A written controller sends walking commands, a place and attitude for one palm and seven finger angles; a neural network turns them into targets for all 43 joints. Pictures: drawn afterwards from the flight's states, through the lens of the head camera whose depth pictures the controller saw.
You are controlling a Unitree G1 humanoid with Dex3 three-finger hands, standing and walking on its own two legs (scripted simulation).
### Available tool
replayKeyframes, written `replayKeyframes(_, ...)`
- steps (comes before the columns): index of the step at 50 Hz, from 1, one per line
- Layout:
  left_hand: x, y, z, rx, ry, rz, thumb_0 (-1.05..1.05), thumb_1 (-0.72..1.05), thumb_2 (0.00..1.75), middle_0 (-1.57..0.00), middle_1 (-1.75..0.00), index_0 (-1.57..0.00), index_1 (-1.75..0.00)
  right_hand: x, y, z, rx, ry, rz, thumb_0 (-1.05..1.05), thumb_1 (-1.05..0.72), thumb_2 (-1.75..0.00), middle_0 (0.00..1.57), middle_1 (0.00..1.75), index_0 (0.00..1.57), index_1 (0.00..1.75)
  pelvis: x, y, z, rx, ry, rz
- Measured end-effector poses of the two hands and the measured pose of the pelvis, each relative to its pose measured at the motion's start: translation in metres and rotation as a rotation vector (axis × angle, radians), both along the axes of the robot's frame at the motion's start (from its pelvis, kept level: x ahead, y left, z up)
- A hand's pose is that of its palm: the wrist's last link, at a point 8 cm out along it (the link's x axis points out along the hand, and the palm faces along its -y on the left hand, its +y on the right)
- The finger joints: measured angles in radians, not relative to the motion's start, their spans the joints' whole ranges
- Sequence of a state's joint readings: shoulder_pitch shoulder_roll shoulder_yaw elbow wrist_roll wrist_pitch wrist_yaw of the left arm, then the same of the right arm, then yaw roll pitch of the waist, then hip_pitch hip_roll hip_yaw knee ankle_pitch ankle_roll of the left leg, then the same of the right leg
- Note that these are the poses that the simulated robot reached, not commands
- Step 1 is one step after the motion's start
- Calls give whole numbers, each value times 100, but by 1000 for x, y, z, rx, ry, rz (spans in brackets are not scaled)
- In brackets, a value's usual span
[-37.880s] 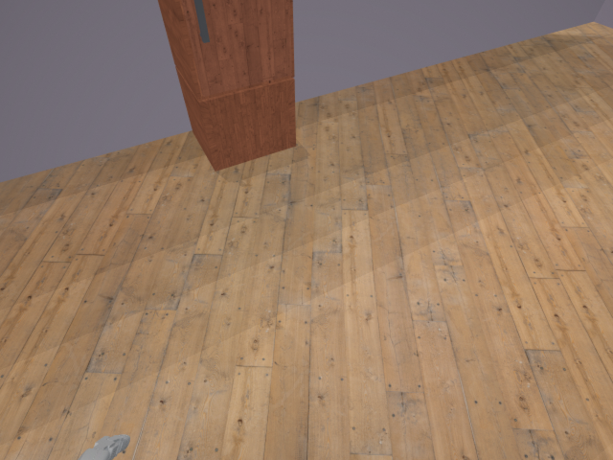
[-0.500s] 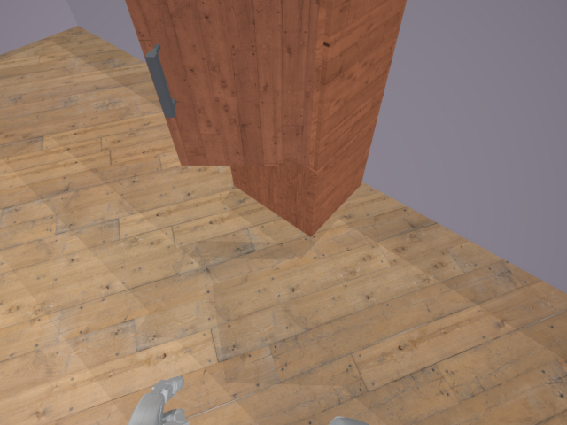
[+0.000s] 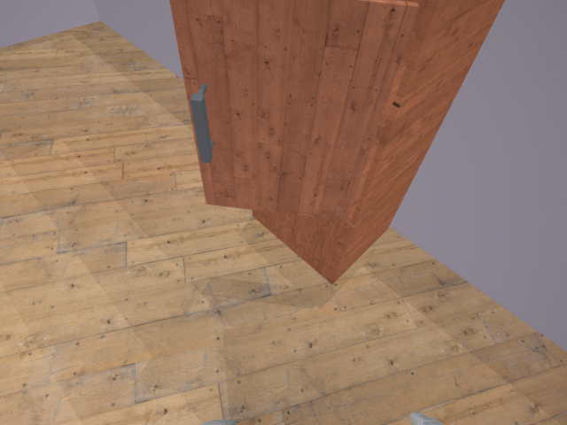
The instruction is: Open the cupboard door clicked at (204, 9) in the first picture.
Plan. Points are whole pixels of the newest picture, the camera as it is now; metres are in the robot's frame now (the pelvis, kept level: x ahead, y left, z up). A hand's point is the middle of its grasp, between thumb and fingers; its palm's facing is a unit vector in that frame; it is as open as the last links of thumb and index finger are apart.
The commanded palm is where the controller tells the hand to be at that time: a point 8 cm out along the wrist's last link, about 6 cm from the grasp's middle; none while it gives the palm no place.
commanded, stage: take the last steps up to it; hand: left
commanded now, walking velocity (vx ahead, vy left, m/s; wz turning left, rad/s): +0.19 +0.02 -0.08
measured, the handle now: (204, 124) +0.68 +0.26 -0.02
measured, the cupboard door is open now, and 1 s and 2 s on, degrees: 39 39 39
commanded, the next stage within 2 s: come to a stop and stand still in 0.14 s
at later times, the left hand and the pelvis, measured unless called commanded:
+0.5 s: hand (203, 366) +0.22 +0.16 -0.16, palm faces -0.04 -0.98 -0.20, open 7.4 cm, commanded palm none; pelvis +0.12 -0.01 +0.00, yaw -1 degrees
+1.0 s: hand out of the picture +0.12 +0.17 -0.16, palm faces +0.01 -0.96 -0.28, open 7.4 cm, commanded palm none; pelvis +0.10 -0.02 +0.00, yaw -2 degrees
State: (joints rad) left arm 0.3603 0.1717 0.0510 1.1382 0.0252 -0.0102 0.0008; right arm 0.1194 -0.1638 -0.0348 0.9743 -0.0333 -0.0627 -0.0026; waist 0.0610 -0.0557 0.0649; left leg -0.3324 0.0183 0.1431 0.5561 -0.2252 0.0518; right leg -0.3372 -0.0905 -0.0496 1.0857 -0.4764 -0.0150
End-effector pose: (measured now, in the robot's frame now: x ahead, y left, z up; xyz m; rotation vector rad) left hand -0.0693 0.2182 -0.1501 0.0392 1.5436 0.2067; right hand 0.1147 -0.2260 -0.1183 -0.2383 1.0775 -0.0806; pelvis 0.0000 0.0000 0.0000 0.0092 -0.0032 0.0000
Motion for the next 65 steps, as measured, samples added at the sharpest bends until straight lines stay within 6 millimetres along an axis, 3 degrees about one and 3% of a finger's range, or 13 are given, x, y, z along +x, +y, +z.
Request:
replayKeyframes(3, 51, 12, 7, 9, -75, -38, 1, 91, 90, -20, -30, -19, -30, -8, 12, -1, 18, 50, -42, 0, -91, -89, 20, 30, 20, 30, 17, 7, 7, 3, 6, -10)
replayKeyframes(8, 140, 23, 19, 42, -211, -106, 1, 92, 90, -20, -30, -19, -30, -26, 5, -2, 2, 141, -119, -1, -95, -89, 21, 30, 21, 30, 45, 13, 14, 7, 13, -26)
replayKeyframes(13, 217, 24, 28, 76, -310, -175, 1, 93, 90, -20, -30, -19, -30, -53, 3, -13, 28, 284, -176, 0, -93, -89, 20, 30, 20, 30, 74, 7, 12, 16, 9, -34)
replayKeyframes(17, 261, 13, 26, 98, -360, -216, 1, 92, 90, -20, -30, -19, -30, -66, 2, -28, 63, 383, -225, 0, -92, -89, 20, 30, 20, 30, 100, -4, 2, 27, 5, -44)
replayKeyframes(21, 281, -2, 24, 84, -347, -241, 1, 91, 90, -20, -30, -19, -30, -60, 5, -31, 84, 430, -256, 1, -91, -89, 20, 30, 20, 30, 114, -8, 2, -1, 9, -25)
replayKeyframes(27, 282, -12, 11, 40, -323, -192, 1, 91, 90, -20, -30, -20, -30, -35, 8, -24, 60, 408, -248, 1, -91, -89, 20, 30, 20, 30, 120, -7, 3, 5, -1, -25)
replayKeyframes(33, 267, -1, 13, 63, -286, -153, 0, 91, 90, -20, -30, -20, -30, -4, 2, -22, 37, 322, -205, 1, -90, -89, 20, 30, 20, 30, 116, -7, 4, 11, -3, -27)
replayKeyframes(41, 218, 3, 21, 149, -229, -154, 1, 91, 90, -20, -30, -20, -30, 35, -28, -32, 53, 202, -172, 1, -92, -89, 20, 30, 20, 30, 107, -20, -1, -1, 8, -30)
replayKeyframes(47, 184, 2, 22, 147, -192, -151, 1, 91, 90, -20, -30, -20, -30, 57, -30, -24, 62, 66, -138, 1, -91, -90, 20, 30, 20, 30, 99, -21, -1, 9, -26, -33)
replayKeyframes(54, 179, -9, 29, 117, -224, -170, 1, 91, 90, -20, -30, -20, -30, 44, -21, -20, 95, 68, -108, 1, -91, -90, 20, 30, 20, 30, 90, -24, 6, 10, -29, -40)
replayKeyframes(65, 191, -14, 27, 83, -213, -202, 1, 91, 90, -20, -30, -20, -30, -36, -30, -19, 55, 290, -166, 0, -92, -89, 20, 30, 20, 30, 91, -25, 11, 7, -2, -42)
